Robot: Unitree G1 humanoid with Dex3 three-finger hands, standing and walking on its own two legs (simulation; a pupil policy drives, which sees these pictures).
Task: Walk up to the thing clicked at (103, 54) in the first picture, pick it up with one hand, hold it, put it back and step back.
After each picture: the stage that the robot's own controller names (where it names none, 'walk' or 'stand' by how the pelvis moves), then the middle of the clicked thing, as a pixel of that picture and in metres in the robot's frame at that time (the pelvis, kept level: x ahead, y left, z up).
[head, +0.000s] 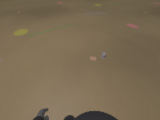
stand; (103, 55) +1.36 -0.31 -0.72
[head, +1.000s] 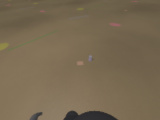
walk; (90, 58) +1.26 +0.08 -0.70
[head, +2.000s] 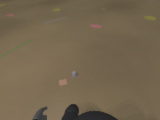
walk; (74, 74) +0.80 +0.29 -0.71
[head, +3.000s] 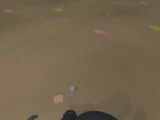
walk; (72, 90) +0.52 +0.21 -0.70
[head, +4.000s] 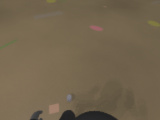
stand; (69, 98) +0.34 +0.18 -0.71
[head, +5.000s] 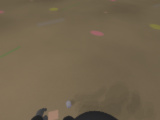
stand; (68, 104) +0.31 +0.21 -0.72
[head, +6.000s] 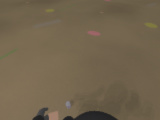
stand; (68, 104) +0.31 +0.22 -0.72
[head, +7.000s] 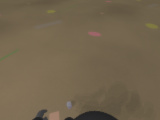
stand; (69, 105) +0.31 +0.21 -0.73
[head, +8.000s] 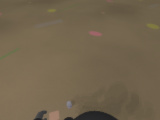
stand; (69, 104) +0.31 +0.21 -0.73
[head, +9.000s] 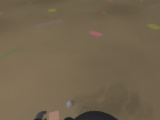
stand; (69, 104) +0.31 +0.20 -0.73
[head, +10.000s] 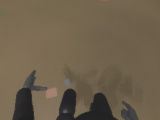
go down; (67, 82) +0.36 +0.20 -0.55
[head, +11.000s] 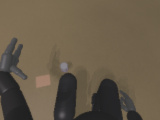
go down; (64, 67) +0.41 +0.22 -0.32
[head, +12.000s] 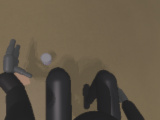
close in; (46, 59) +0.39 +0.25 -0.25
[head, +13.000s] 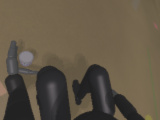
close; (26, 59) +0.39 +0.27 -0.22
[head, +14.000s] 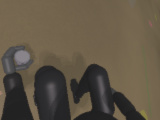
close; (22, 58) +0.38 +0.28 -0.22
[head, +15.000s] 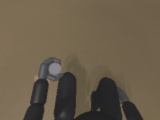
lift; (55, 70) +0.31 +0.23 -0.06
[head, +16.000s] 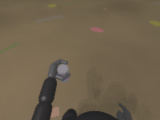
hold; (63, 73) +0.33 +0.17 +0.05
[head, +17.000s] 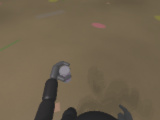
hold; (65, 74) +0.33 +0.17 +0.01
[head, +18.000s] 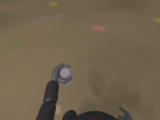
hold; (66, 76) +0.32 +0.16 +0.01
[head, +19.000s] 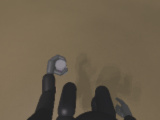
crouch; (62, 67) +0.37 +0.19 -0.07
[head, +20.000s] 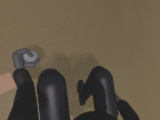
lower; (31, 59) +0.38 +0.26 -0.21
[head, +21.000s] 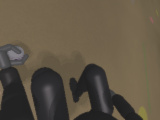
lower; (17, 56) +0.40 +0.29 -0.22
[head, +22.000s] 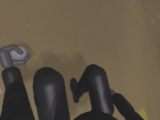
lower; (19, 56) +0.39 +0.29 -0.22
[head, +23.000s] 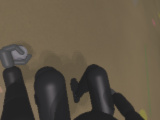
lower; (20, 55) +0.39 +0.29 -0.22
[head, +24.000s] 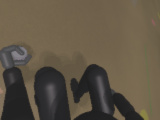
rest; (20, 56) +0.39 +0.29 -0.22
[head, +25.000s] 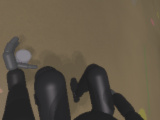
withdraw; (22, 58) +0.38 +0.27 -0.23
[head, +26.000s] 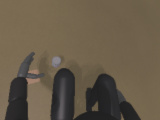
walk; (56, 62) +0.40 +0.24 -0.28
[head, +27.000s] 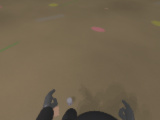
stand; (69, 101) +0.33 +0.18 -0.64
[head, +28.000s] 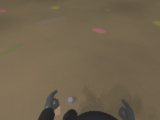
stand; (70, 101) +0.35 +0.19 -0.67
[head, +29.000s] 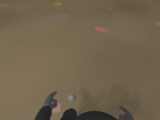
stand; (70, 98) +0.35 +0.19 -0.68
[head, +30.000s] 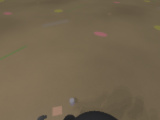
walk; (72, 101) +0.36 +0.18 -0.72
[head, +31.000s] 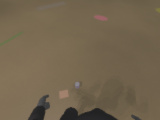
walk; (77, 85) +0.46 +0.11 -0.70
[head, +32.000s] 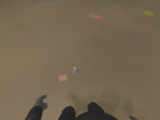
walk; (74, 70) +0.73 +0.15 -0.71
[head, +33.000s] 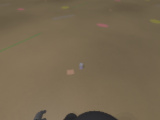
stand; (81, 66) +1.00 +0.16 -0.71
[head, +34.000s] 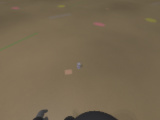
stand; (78, 65) +1.00 +0.18 -0.73
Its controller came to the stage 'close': yes
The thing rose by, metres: 0.71
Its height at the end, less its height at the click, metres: +0.00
